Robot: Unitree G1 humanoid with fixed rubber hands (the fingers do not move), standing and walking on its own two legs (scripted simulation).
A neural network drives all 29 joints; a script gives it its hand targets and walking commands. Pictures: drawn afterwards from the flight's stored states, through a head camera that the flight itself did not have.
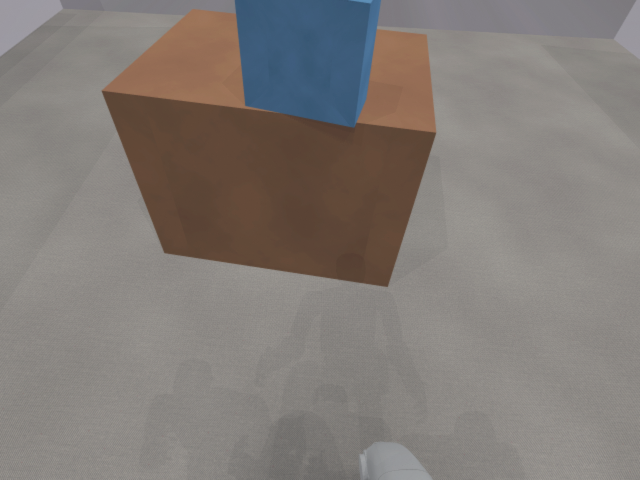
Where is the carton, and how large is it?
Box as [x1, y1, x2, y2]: [235, 0, 380, 127]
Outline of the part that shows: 235,0 245,105 353,127 366,97 380,0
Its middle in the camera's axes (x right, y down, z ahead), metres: -0.03 -0.49 +0.98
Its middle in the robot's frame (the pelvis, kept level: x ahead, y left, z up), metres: +1.07 -0.03 +0.07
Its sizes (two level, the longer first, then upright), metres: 0.307 0.160 0.289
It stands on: a pedestal, 0.70 m high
